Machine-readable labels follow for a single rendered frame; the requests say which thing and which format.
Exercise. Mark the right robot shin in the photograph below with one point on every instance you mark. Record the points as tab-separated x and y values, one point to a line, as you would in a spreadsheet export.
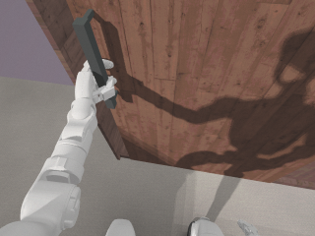
203	218

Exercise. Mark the handle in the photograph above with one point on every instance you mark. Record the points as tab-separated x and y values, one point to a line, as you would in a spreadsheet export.
86	37

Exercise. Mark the wardrobe door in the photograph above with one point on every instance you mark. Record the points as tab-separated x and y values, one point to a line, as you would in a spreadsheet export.
305	173
218	86

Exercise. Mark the left robot forearm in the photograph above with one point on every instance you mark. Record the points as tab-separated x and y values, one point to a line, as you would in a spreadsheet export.
66	163

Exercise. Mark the robot left upper arm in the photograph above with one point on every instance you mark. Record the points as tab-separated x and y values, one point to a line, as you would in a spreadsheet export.
50	208

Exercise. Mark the robot left thigh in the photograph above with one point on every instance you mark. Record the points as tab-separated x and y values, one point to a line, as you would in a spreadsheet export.
121	227

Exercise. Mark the right robot hand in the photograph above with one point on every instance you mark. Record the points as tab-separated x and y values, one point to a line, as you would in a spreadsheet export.
248	229

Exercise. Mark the left robot hand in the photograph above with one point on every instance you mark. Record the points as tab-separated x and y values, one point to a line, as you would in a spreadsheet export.
86	86

